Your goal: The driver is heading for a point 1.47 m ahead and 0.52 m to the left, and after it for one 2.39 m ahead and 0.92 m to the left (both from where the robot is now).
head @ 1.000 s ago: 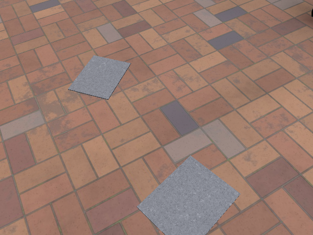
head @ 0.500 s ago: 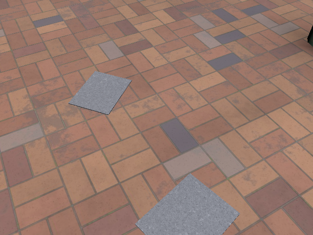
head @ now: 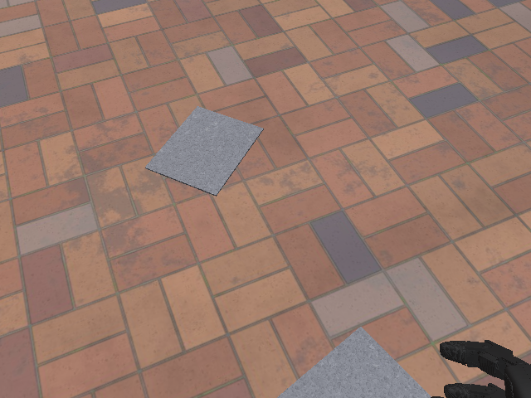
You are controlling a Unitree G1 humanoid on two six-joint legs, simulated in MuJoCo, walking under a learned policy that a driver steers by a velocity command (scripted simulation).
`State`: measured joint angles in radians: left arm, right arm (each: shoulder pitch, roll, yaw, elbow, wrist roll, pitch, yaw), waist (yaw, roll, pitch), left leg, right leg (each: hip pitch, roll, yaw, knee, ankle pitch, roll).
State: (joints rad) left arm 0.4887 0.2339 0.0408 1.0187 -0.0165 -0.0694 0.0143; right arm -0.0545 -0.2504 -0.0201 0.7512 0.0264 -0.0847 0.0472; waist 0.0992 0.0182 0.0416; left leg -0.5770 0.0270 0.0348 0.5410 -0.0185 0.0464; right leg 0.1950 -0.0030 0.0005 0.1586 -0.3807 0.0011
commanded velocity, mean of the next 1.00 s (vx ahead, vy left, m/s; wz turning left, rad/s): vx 0.49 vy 0.00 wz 0.16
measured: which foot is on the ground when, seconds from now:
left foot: up 0.00-0.02, down 0.04-0.60, up 0.62-1.00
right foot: down 0.00-0.06, up 0.08-0.56, down 0.58-1.00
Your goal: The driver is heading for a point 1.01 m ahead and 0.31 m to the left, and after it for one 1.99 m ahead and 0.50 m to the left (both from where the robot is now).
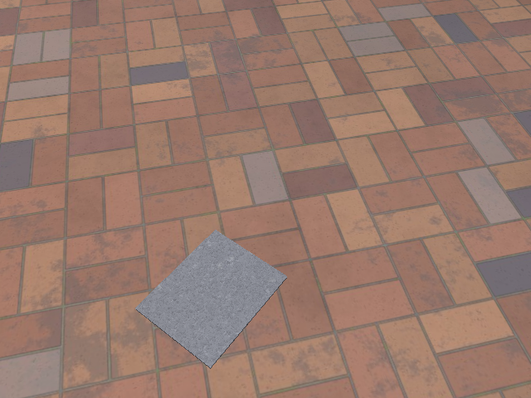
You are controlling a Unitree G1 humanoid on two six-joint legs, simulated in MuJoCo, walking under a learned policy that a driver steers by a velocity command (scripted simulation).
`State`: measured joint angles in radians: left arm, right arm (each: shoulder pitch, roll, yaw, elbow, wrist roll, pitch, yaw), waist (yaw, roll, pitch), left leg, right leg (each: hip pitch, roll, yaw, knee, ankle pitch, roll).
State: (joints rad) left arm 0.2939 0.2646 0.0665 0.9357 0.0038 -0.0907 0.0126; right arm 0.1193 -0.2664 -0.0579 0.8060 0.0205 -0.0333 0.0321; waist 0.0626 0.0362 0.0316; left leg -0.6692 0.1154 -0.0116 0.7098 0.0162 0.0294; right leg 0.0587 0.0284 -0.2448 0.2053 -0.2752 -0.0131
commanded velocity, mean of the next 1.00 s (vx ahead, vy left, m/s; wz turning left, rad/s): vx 0.50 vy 0.00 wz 0.56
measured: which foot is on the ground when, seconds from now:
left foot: up 0.00-0.10, down 0.12-0.64, up 0.66-1.00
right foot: down 0.00-0.14, up 0.16-0.60, down 0.62-1.00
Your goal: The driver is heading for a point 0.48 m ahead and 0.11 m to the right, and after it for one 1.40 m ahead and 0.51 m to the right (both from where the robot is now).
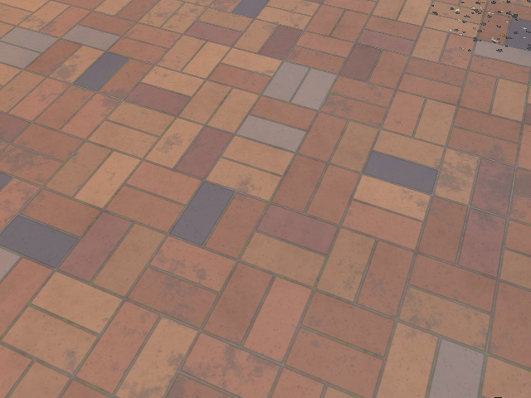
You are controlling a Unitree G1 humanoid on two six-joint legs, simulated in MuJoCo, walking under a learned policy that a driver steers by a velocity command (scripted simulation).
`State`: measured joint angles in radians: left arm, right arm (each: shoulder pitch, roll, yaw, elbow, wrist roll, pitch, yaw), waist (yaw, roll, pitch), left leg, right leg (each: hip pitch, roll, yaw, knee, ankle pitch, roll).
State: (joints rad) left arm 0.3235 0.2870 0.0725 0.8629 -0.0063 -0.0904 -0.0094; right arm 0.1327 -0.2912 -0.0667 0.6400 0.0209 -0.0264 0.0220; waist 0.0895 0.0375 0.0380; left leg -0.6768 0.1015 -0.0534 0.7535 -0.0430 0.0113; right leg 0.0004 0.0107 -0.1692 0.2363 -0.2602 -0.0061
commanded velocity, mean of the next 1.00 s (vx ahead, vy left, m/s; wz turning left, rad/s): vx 0.36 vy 0.00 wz -0.28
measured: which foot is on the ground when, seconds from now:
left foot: up 0.00-0.10, down 0.12-0.64, up 0.66-1.00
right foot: down 0.00-0.14, up 0.16-0.64, down 0.66-1.00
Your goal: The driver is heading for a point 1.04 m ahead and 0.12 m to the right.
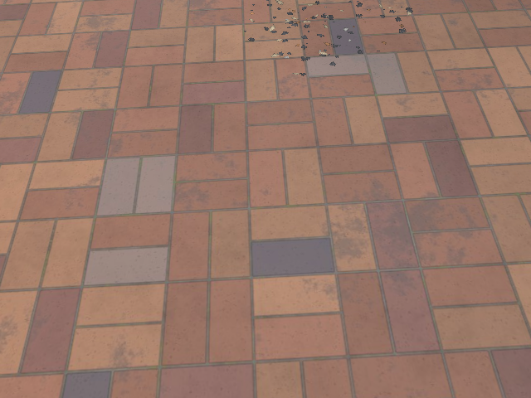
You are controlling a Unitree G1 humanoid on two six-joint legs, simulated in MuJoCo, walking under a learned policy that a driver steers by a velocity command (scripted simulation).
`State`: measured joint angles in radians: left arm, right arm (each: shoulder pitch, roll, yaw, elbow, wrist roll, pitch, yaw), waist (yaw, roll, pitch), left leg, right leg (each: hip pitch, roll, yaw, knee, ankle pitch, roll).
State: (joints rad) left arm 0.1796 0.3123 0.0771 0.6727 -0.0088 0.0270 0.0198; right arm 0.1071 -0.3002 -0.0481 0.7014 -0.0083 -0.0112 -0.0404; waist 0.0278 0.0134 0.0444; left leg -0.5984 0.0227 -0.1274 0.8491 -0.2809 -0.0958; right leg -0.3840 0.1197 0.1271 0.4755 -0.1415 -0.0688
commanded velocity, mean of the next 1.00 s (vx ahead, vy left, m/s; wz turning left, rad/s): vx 0.02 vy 0.00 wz -0.44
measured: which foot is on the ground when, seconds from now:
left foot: up 0.00-0.10, down 0.12-0.52, up 0.54-0.90, down 0.92-1.00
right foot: down 0.00-0.12, up 0.14-0.50, down 0.52-1.00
